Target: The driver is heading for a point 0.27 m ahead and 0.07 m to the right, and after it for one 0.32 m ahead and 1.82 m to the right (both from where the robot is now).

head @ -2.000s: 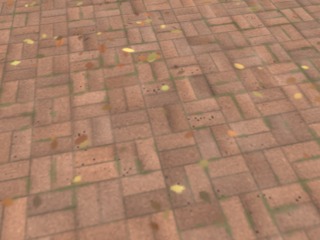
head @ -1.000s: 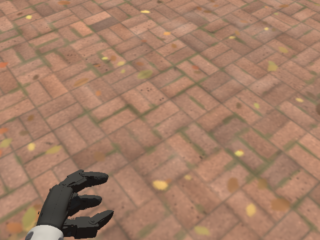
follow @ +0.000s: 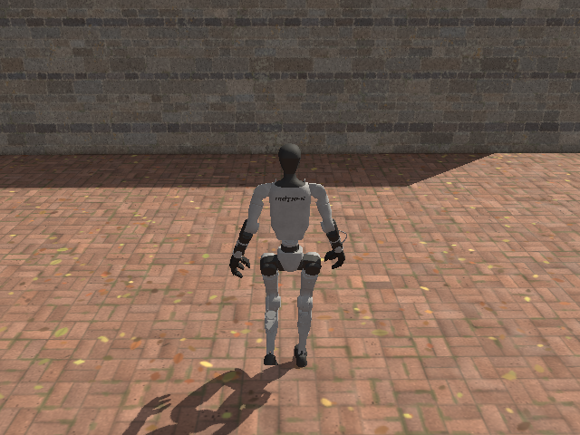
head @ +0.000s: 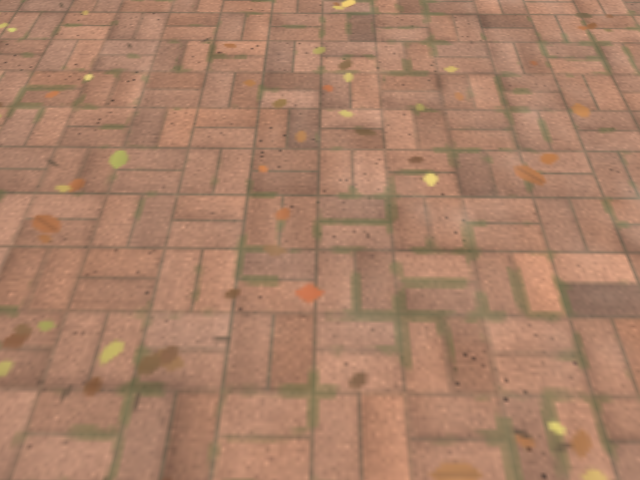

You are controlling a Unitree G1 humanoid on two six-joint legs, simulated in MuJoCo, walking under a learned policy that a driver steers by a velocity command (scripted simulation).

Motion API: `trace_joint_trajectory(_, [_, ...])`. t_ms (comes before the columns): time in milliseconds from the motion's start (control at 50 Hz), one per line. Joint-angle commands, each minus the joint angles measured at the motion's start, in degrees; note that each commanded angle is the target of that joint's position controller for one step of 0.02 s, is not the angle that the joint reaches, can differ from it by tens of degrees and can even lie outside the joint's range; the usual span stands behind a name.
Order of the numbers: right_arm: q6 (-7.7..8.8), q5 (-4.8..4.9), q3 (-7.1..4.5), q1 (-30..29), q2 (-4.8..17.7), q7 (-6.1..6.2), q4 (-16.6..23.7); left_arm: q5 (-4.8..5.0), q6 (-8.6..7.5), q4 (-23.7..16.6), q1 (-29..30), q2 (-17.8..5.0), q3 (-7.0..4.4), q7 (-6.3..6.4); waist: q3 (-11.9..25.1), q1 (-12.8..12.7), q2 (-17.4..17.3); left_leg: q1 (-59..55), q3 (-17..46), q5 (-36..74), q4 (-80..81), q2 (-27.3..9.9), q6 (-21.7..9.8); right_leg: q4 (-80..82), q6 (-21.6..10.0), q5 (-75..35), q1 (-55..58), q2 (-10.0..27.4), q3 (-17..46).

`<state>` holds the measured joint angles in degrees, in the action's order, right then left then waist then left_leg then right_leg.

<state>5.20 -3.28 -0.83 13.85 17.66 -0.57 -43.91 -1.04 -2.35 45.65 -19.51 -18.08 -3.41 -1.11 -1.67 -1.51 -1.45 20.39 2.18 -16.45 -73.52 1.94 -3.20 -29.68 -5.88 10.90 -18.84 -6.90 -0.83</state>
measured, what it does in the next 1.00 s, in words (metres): walks ahead, turning right: left foot, then right foot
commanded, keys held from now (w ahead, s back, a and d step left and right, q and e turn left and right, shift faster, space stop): w+e+shift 0.26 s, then e+shift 0.74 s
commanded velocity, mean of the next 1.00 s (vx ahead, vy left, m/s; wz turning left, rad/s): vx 0.49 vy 0.00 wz -0.89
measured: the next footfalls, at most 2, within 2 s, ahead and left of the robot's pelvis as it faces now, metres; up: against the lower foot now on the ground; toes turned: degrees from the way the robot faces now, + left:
left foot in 0.30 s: +0.51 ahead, +0.11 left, +0.00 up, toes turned -16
right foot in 0.68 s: +0.66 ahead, -0.19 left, +0.00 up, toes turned -35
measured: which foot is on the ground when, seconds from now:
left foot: up 0.00-0.28, down 0.30-0.68, up 0.70-1.00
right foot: down 0.00-0.28, up 0.30-0.66, down 0.68-1.00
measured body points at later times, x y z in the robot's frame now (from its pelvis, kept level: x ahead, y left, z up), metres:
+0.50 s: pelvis +0.43 +0.00 +0.01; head +0.48 -0.02 +0.46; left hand +0.70 +0.21 -0.09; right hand +0.39 -0.30 -0.09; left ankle +0.47 +0.12 -0.73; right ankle +0.40 -0.09 -0.64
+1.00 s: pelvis +0.61 -0.07 +0.00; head +0.65 -0.11 +0.45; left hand +0.90 +0.04 -0.11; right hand +0.54 -0.38 -0.10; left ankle +0.79 -0.02 -0.69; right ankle +0.63 -0.17 -0.73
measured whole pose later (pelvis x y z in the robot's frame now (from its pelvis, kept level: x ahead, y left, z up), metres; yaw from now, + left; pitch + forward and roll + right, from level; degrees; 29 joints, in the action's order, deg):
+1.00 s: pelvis +0.61 -0.07 +0.00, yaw -53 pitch +1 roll +1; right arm -3.0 -1.4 -1.2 5.0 15.7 1.6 -37.2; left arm -1.1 3.7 39.7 -14.5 -17.8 -5.0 -1.2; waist -6.0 -3.5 0.3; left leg 30.6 8.1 -21.3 -50.9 -0.1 2.9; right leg -26.4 -5.5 4.1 -20.8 -12.9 12.6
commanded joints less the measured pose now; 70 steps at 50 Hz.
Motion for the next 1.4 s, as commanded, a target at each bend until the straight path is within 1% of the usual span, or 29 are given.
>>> trace_joint_trajectory(20, [-0.36, -1.51, 0.36, -2.9, 3.7, -0.59, 7.6, 0.41, -1.39, -0.3, -5.0, -5.7, -1.28, 0.35, -1.2, 2.5, 1.8, 17.4, 3.0, -2.0, 6.3, -5.9, 2.4, 18.7, -11.1, 9.8, 8.5, 13.9, 28.2])
trace_joint_trajectory(120, [-0.75, 0.60, 2.30, -16.7, 2.3, -1.87, 13.5, 1.08, -2.39, -1.4, -4.1, -8.1, -2.71, 0.05, -5.8, 0.2, 3.3, 8.7, -2.0, 14.8, 32.3, -5.5, 6.1, 24.9, -9.4, -0.5, -4.3, 8.6, 21.0])
trace_joint_trajectory(220, [-0.36, 1.36, 1.54, -19.0, 3.9, -0.94, 14.3, 1.93, -2.32, -0.3, -7.7, -9.8, -3.76, 0.24, -1.2, -2.4, 3.9, 0.7, -1.6, 21.0, 43.4, -2.7, 4.6, 17.9, -5.2, -21.3, 8.0, 10.4, 22.4])
trace_joint_trajectory(260, [0.07, 1.37, -0.17, -10.2, 7.1, 0.27, 11.7, 1.31, -2.05, -0.3, -7.4, -11.9, -4.20, 0.63, 5.8, 1.7, 3.4, -10.3, -2.1, 11.3, 44.7, 0.1, 3.2, 3.6, -2.9, -36.9, 12.1, 9.6, 21.4])
trace_joint_trajectory(280, [0.50, 1.00, -1.11, -1.0, 8.7, 1.22, 9.6, 1.28, -2.06, -0.6, -5.3, -12.8, -4.44, 0.45, 10.2, 6.9, 2.7, -21.1, -0.9, 10.3, 45.4, -2.1, 2.3, -9.9, -1.1, -36.6, 8.3, 6.6, 19.7])
trace_joint_trajectory(300, [0.90, -0.53, -2.58, 10.3, 12.6, 2.61, 8.6, 1.58, -2.55, -2.2, -4.5, -7.8, -3.15, 0.50, 17.7, 10.8, -0.6, -33.9, 9.0, -1.5, 45.3, -13.6, 0.2, -27.1, -0.1, -22.9, 0.9, 4.0, 16.5])
trace_joint_trajectory(320, [0.49, -2.50, -3.65, 11.1, 16.6, 2.71, 8.6, 4.15, -2.15, -4.5, -10.7, 0.7, -1.07, 1.44, 26.2, 6.4, -16.4, -48.8, 35.7, 8.6, 48.6, -33.3, -6.1, -45.9, 2.1, 22.9, -17.1, -2.6, 8.6])
trace_joint_trajectory(340, [-0.22, -0.64, -4.06, 9.5, 14.3, 2.25, 8.5, 1.98, -0.96, -4.7, -8.9, -5.1, -1.43, 2.18, 26.5, 6.0, -12.8, -45.8, 40.5, 18.5, 48.0, -32.4, -8.3, -52.3, 1.7, 19.8, -22.4, 2.3, 6.7])
trace_joint_trajectory(360, [-0.25, 0.07, -2.44, 5.8, 7.6, 1.95, 8.8, 0.84, -0.25, -4.7, -2.3, -6.7, -2.02, 2.26, 18.1, 6.4, -6.4, -38.3, 27.4, 29.6, 47.2, -28.5, -6.9, -50.2, 2.0, 15.0, -23.9, 5.3, 5.4])
trace_joint_trajectory(400, [-0.28, 0.45, -1.15, 4.7, 2.7, 1.76, 6.9, -0.38, 0.99, -5.4, 3.3, -5.2, -2.17, 0.95, 8.8, 5.4, -3.8, -28.6, 11.7, 43.9, 47.6, -22.3, -4.4, -45.6, 3.4, 12.7, -24.5, 7.9, 4.5])
trace_joint_trajectory(480, [0.13, 2.73, -1.76, 2.5, 3.8, 1.76, 4.5, -0.67, 3.91, -10.2, 7.5, -0.9, -1.05, -1.45, 3.0, 0.8, -6.9, -17.3, 1.2, 47.8, 53.8, -21.1, -3.7, -35.9, 5.0, 9.7, -22.7, 9.1, 2.6])
trace_joint_trajectory(580, [0.47, 3.50, -3.22, -4.7, 6.6, 1.54, 4.5, -0.46, 4.18, -11.3, 8.0, -1.5, -0.27, -3.59, 2.6, -3.1, -6.1, -5.2, -14.4, 40.1, 52.3, -15.3, 1.0, -10.7, 3.0, -13.2, -0.3, 5.6, -5.1])
trace_joint_trajectory(660, [-1.41, 5.01, -4.62, -2.2, 9.6, 1.05, 5.6, -1.96, 3.78, -8.2, -4.1, -6.7, -2.66, -1.84, 9.0, -8.3, -0.7, -4.8, -14.6, 40.1, 22.5, -16.3, 3.0, -4.4, -3.4, -8.9, 16.1, 1.3, -4.3])
trace_joint_trajectory(680, [-2.24, 3.56, -3.82, 1.8, 6.0, 0.46, 4.9, -1.56, 3.32, -7.4, -2.9, -9.3, -3.45, -0.28, 7.0, -6.1, 7.8, 4.1, -15.0, -2.8, 8.1, -10.2, 4.7, -0.4, -5.1, -23.5, 21.2, 5.5, 2.5])
trace_joint_trajectory(700, [-3.78, 2.12, -3.47, 9.0, 4.1, 0.56, 6.6, -0.44, 3.86, -10.9, 0.4, -16.2, -4.53, 0.21, 8.8, -0.4, 14.1, 14.9, -12.7, -27.9, -13.3, -3.0, 7.7, -6.0, -11.8, -65.7, 26.1, 20.5, 25.6])
trace_joint_trajectory(720, [-5.06, 0.63, -3.59, 11.2, 6.6, 1.39, 7.9, 1.96, 3.96, -13.1, -1.2, -17.6, -5.57, -0.17, 22.3, -2.6, 9.5, 16.7, -0.2, -23.2, -15.7, -2.7, 8.5, 1.0, -18.9, -61.7, 31.8, 26.1, 37.2])
trace_joint_trajectory(740, [-5.63, 0.90, -3.07, 9.3, 7.0, 2.07, 8.0, 1.30, 4.60, -14.4, 3.5, -15.7, -5.32, 0.47, 20.5, -1.7, 7.8, 19.1, 2.1, -18.8, -13.9, -3.4, 8.1, 7.4, -19.9, -33.6, 27.9, 25.8, 40.3])
trace_joint_trajectory(760, [-5.89, 0.73, -3.22, 4.4, 8.2, 2.41, 8.3, 0.90, 4.96, -14.3, 6.6, -11.5, -4.33, 0.79, 12.3, -0.9, 3.6, 18.6, 2.9, -14.7, -7.2, -5.2, 7.6, 10.5, -16.8, -19.4, 18.8, 21.6, 36.1])
trace_joint_trajectory(800, [-6.64, 0.58, -3.23, 2.2, 7.7, 2.60, 8.2, 0.69, 4.81, -12.7, 8.9, -8.4, -3.25, 1.05, 5.6, 2.2, 3.4, 13.1, 2.7, -11.2, 3.8, -6.1, 7.2, 11.7, -11.6, -18.4, 8.5, 15.0, 28.8])
trace_joint_trajectory(880, [-7.85, 1.38, -2.45, 0.0, 4.7, 2.40, 7.9, 0.02, 4.46, -10.9, 7.3, -9.7, -4.01, 0.34, 8.7, 1.9, 0.4, 6.6, 2.6, -8.3, 14.3, -3.5, 7.0, 9.6, -9.1, -23.5, 4.8, 11.3, 26.8])
trace_joint_trajectory(1040, [-7.16, 2.23, -2.17, -7.8, 4.3, 2.22, 9.6, -0.39, 5.65, -10.3, 6.2, -10.1, -5.02, -0.38, 6.9, -0.7, 6.6, 1.6, 5.1, -4.1, 29.8, 1.7, 5.1, 12.8, -5.3, 11.6, 2.1, 7.8, 36.9])
trace_joint_trajectory(1100, [-6.18, 3.03, -2.71, 2.0, 4.8, 2.55, 6.6, -0.63, 5.59, -12.4, 13.6, -9.0, -4.69, -1.16, 5.3, 6.7, 9.7, -20.9, 3.0, -5.2, 46.2, 2.7, 2.9, 12.7, -0.8, 30.7, -15.3, 4.0, 36.3])
trace_joint_trajectory(1120, [-5.65, 2.92, -3.74, 5.7, 8.0, 3.46, 5.3, -0.12, 4.94, -12.1, 12.4, -5.5, -3.78, -0.57, 4.2, 8.4, 2.2, -28.2, 6.5, -8.9, 55.0, -3.2, 1.9, 2.5, 3.2, 32.5, -22.8, -1.2, 28.4])
trace_joint_trajectory(1140, [-5.16, 1.50, -4.97, 4.1, 14.6, 3.77, 6.5, 1.40, 4.38, -13.7, 11.1, -0.6, -2.21, 0.01, 6.3, 6.9, -14.0, -27.9, 29.2, -26.8, 63.8, -21.6, -2.2, -17.5, 5.1, 25.8, -27.8, -8.0, 14.0])
trace_joint_trajectory(1160, [-5.05, 0.25, -5.28, -1.8, 14.1, 3.38, 7.1, -0.80, 3.57, -13.7, 13.2, -5.9, -2.74, 0.10, 1.5, 4.5, -6.8, -17.5, 35.8, -29.6, 66.0, -22.3, -4.2, -25.7, 5.5, 12.3, -28.5, -2.9, 14.3])
trace_joint_trajectory(1180, [-4.74, 0.52, -4.29, -4.2, 10.4, 2.91, 7.4, -1.03, 3.27, -13.0, 11.8, -6.8, -2.95, -0.55, 1.1, 1.6, -3.5, -12.9, 32.0, -27.8, 64.3, -20.3, -3.9, -29.7, 5.5, 7.0, -25.2, -1.0, 14.7])
trace_joint_trajectory(1220, [-3.77, 1.14, -3.39, -6.0, 7.5, 1.52, 7.4, -1.55, 3.04, -10.5, 5.9, -5.5, -2.18, -2.07, 2.1, -0.8, -4.2, -10.4, 22.3, -20.3, 63.6, -14.4, -2.5, -36.5, 6.0, 2.3, -21.8, -0.8, 12.1])
trace_joint_trajectory(1300, [-2.00, 1.69, -3.90, 1.0, 8.1, -0.02, 5.0, -1.54, 2.95, -11.4, 9.6, -5.4, -1.16, -2.83, -1.6, 2.5, -4.7, -10.1, 17.8, -19.0, 65.3, -13.0, -3.9, -35.9, 6.6, -1.2, -24.9, 1.3, 10.7])
trace_joint_trajectory(1400, [-0.96, 2.27, -4.86, 8.5, 9.9, 0.04, 2.0, -1.09, 2.09, -13.1, 17.7, -5.8, -0.25, -2.84, -2.1, 6.5, -7.1, -16.0, 14.3, -14.8, 66.7, -14.6, -5.4, -20.4, 7.9, -0.6, -24.0, 4.1, 7.5])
